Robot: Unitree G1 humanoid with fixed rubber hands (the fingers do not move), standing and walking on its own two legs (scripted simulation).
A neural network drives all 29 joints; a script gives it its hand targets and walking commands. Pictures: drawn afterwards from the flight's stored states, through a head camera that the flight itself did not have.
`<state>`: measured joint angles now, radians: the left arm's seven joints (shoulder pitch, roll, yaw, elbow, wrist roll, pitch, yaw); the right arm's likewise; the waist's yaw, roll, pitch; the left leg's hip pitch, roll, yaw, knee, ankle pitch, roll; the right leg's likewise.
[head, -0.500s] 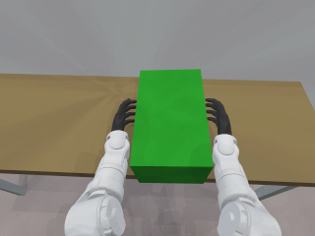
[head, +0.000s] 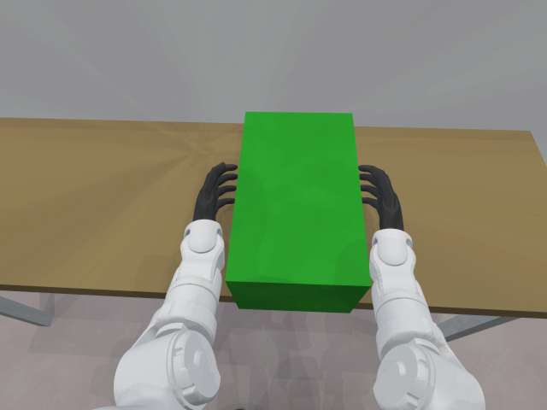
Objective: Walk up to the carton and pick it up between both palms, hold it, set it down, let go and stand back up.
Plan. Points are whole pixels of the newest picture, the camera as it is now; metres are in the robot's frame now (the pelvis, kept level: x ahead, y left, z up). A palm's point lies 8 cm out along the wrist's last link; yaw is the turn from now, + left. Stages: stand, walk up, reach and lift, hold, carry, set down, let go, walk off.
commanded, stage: set down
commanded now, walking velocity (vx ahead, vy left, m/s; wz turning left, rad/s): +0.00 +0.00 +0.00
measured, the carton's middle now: (296, 209) +0.43 -0.06 -0.03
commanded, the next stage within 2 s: none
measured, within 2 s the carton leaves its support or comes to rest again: neither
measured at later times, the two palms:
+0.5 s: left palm (208, 214) +0.42 +0.08 +0.00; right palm (387, 219) +0.38 -0.19 +0.00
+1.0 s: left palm (209, 217) +0.42 +0.09 -0.01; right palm (384, 221) +0.38 -0.19 +0.00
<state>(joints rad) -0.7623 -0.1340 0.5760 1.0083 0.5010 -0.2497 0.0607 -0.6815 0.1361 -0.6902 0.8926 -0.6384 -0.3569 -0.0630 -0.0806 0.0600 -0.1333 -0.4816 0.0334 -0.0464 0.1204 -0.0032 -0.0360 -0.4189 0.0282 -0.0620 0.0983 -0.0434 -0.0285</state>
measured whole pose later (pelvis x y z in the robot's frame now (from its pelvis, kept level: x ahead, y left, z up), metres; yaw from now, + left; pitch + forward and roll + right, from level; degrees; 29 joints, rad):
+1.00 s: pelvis +0.00 +0.00 +0.00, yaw -2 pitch +23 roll +0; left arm -0.74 -0.13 0.57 0.99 0.51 -0.32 0.08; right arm -0.69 0.14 -0.68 0.91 -0.56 -0.38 -0.03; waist -0.07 0.01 -0.14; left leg -0.52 0.03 -0.01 0.11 0.00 -0.03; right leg -0.49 0.03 -0.03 0.13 -0.04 -0.02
